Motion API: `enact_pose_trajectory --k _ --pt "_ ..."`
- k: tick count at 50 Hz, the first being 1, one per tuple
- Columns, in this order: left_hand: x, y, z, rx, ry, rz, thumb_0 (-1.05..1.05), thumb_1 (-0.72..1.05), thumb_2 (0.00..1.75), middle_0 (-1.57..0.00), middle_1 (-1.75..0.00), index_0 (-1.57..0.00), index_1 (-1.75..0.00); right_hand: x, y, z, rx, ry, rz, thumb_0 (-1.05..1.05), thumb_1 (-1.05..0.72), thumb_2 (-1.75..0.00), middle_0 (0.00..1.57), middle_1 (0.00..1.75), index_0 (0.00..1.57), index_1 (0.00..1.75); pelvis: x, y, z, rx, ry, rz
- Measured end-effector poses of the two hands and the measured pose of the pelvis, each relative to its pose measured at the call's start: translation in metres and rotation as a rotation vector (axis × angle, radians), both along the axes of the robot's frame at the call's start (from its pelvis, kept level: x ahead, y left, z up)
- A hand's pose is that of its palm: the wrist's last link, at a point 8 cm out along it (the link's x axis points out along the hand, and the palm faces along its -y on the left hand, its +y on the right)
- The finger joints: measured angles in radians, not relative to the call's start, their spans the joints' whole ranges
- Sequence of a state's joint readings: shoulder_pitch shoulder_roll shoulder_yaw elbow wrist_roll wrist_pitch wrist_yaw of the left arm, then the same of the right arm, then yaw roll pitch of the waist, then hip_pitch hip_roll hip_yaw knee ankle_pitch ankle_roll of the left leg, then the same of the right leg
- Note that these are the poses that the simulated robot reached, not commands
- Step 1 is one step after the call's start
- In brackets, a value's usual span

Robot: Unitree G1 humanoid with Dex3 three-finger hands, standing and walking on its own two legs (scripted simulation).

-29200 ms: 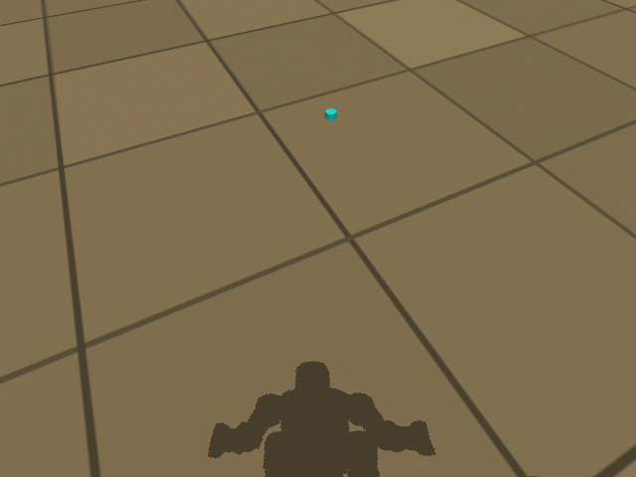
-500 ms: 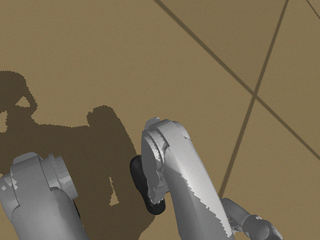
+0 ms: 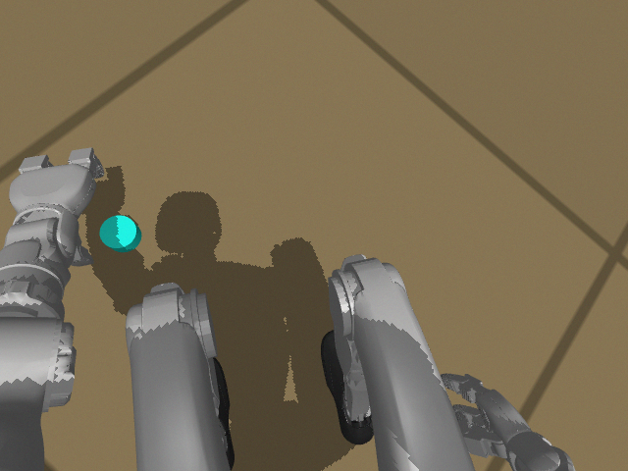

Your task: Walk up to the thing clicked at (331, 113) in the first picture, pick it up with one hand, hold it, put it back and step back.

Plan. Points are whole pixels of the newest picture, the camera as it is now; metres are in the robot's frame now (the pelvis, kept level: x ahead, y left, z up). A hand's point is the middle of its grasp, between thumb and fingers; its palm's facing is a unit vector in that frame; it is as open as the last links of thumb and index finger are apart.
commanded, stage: withdraw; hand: left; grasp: from above
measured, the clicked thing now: (121, 234) +0.47 +0.28 -0.34
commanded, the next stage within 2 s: home in 0.26 s
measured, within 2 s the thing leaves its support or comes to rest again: neither
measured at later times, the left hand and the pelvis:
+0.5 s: hand (69, 209) +0.46 +0.30 -0.17, palm faces -0.39 -0.06 -0.92, open 13.4 cm; pelvis +0.01 +0.00 -0.02, yaw -1 degrees
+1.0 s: hand (4, 318) +0.30 +0.26 +0.03, palm faces -0.22 -0.73 -0.65, open 7.6 cm; pelvis +0.01 +0.00 +0.15, yaw +4 degrees
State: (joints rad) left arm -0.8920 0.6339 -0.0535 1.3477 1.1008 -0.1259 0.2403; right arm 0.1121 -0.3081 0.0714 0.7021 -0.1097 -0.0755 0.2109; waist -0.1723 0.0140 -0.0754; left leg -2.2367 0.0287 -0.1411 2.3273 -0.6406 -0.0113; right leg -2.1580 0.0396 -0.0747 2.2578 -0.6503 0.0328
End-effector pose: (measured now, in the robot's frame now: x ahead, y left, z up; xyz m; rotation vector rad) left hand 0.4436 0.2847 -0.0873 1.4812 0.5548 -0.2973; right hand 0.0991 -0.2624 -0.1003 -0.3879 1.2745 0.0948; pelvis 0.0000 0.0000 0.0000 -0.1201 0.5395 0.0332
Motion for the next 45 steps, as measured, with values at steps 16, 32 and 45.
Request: enact_pose_trajectory --k 16,32,45 --pt "0.018 0.002 -0.060 -0.013 -0.162 -0.081 0.00 -0.47 0.98 -0.12 -0.99 -0.12 -0.99 -0.052 -0.010 -0.016 -0.158 0.157 -0.042 0.00 -0.90 -0.89 0.20 0.30 0.20 0.30 0.003 0.001 -0.036 -0.016 -0.005 -0.007" --pt "-0.006 0.015 0.020 -0.071 -0.121 0.130 0.00 0.00 0.90 -0.21 -0.65 -0.20 -0.65 -0.022 0.015 -0.006 0.014 0.096 -0.123 0.00 -0.90 -0.89 0.21 0.30 0.21 0.30 0.014 0.003 0.012 0.000 0.068 0.010" --pt "-0.116 0.015 0.130 -0.438 -0.114 0.390 0.00 0.74 0.88 -0.21 -0.34 -0.21 -0.34 0.087 0.012 0.108 -0.025 -0.224 -0.066 0.00 -0.90 -0.89 0.20 0.30 0.20 0.30 0.012 0.003 0.110 0.019 0.022 0.043"
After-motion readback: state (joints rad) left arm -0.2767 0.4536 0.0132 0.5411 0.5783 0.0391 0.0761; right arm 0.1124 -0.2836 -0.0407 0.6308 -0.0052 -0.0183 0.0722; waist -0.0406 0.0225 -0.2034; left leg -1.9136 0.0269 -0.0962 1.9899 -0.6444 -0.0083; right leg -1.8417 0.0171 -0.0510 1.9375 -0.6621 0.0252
